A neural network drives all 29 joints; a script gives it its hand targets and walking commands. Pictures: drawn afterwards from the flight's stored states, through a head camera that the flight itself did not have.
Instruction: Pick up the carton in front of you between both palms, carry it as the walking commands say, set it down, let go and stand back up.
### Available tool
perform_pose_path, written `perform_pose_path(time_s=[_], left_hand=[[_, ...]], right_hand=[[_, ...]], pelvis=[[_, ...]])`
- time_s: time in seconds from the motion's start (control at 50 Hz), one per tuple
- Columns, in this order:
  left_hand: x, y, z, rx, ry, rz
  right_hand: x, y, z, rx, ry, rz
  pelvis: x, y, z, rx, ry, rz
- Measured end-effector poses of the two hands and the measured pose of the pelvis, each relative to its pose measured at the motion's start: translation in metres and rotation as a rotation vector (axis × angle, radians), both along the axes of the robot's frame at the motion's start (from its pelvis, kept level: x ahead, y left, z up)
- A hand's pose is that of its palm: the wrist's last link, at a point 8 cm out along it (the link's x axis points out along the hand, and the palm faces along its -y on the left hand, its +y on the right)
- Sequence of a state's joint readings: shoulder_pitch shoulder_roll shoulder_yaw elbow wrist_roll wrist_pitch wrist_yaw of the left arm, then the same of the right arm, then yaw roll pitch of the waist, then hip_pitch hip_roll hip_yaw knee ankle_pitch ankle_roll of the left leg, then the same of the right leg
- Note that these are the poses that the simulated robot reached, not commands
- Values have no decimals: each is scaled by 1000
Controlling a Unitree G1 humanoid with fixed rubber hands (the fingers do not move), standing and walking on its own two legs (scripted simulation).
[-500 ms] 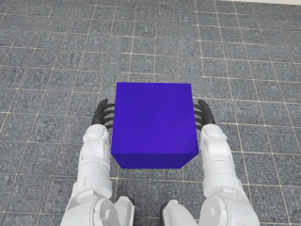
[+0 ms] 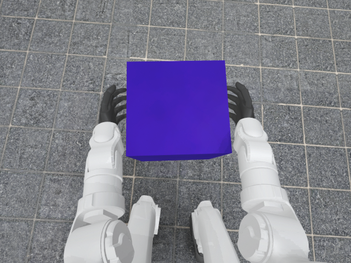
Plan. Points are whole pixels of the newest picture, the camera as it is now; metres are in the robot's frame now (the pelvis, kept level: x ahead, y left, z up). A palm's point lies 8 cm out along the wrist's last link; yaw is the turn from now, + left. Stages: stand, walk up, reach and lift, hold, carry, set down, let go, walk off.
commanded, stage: set down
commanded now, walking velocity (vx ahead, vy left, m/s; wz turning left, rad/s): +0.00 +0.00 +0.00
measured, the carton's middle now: (175, 120) +0.46 +0.02 -0.16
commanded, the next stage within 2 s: none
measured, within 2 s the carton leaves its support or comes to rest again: rests again in 1.30 s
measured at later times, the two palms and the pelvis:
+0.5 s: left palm (121, 126) +0.45 +0.18 -0.24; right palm (220, 120) +0.49 -0.12 -0.24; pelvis -0.04 +0.00 -0.13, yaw -1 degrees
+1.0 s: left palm (127, 127) +0.49 +0.19 -0.38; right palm (209, 121) +0.52 -0.11 -0.38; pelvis -0.04 +0.00 -0.22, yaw -1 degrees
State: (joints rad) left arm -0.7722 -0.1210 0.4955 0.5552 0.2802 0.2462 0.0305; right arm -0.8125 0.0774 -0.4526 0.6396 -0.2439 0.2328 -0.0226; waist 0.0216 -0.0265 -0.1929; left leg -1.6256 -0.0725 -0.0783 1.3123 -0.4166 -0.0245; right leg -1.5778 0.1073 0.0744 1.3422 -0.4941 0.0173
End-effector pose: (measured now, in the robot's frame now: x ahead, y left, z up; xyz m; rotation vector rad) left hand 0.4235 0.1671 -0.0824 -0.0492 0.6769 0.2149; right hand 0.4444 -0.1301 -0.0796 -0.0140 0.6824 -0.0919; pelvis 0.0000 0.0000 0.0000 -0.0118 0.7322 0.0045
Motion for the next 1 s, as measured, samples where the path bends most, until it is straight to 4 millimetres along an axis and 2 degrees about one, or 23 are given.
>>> perform_pose_path(time_s=[0.32,0.56,0.88,1.0], left_hand=[[20,8,-107,8,-6,18],[35,13,-178,16,20,26],[57,21,-280,34,51,32],[63,20,-295,36,56,34]], right_hand=[[27,8,-107,-8,-7,35],[48,13,-178,-25,16,64],[75,21,-283,-38,44,106],[80,20,-303,-29,49,110]], pelvis=[[-28,0,-89,-4,78,-5],[-43,-1,-143,-1,72,-13],[-45,-2,-204,6,29,-27],[-38,-2,-218,20,-1,-37]])
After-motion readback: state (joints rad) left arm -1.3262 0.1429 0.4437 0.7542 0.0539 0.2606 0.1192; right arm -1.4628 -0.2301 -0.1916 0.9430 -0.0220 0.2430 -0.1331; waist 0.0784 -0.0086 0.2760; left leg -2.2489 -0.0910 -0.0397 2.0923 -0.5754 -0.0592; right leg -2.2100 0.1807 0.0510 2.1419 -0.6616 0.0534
